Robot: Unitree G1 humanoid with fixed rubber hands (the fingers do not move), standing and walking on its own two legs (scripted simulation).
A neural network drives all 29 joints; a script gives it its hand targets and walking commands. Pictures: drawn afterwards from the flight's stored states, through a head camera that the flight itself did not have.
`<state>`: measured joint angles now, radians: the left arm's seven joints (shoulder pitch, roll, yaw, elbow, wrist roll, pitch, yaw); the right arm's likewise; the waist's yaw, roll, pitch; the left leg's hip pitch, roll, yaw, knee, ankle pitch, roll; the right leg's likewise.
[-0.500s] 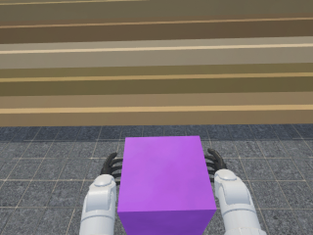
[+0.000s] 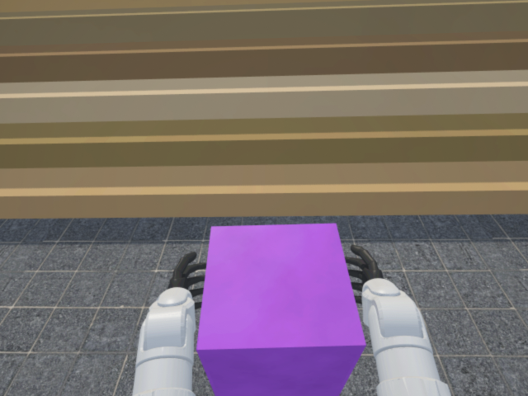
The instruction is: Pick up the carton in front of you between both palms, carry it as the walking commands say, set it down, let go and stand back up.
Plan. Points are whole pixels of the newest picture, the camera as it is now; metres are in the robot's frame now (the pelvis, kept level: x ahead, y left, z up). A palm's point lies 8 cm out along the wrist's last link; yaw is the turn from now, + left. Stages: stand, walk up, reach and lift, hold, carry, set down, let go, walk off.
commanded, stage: hold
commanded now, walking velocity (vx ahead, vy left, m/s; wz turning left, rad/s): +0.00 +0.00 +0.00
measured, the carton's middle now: (275, 316) +0.29 +0.00 -0.03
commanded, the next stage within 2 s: carry in 0.32 s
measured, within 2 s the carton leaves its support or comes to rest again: neither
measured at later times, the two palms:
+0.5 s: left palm (179, 279) +0.31 +0.15 +0.06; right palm (367, 269) +0.32 -0.15 +0.06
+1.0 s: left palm (174, 206) +0.48 +0.19 +0.07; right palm (325, 193) +0.49 -0.11 +0.07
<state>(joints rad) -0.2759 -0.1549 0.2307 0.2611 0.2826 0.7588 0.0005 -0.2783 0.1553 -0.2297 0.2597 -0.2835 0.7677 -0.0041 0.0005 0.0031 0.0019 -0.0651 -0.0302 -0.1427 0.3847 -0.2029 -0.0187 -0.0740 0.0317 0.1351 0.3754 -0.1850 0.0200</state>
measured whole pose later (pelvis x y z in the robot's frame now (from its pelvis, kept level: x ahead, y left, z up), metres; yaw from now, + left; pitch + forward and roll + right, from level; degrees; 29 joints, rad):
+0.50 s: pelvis +0.02 +0.00 -0.01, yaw +1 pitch +1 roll +0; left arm -0.24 -0.15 0.18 0.09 0.21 0.83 0.03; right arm -0.24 0.15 -0.19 0.09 -0.22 0.84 -0.03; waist 0.00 0.01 -0.12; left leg -0.26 0.01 -0.06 0.56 -0.34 -0.02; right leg -0.26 -0.02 0.04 0.55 -0.31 0.02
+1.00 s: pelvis +0.25 +0.03 -0.03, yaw +0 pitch +4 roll +2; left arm 0.04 -0.13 0.05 -0.58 0.03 1.18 0.15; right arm 0.01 0.13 -0.03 -0.54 -0.02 1.18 -0.14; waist 0.03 -0.05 -0.10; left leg -0.45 0.00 0.23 0.56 -0.17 0.05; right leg -0.03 -0.13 -0.14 0.55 -0.52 0.05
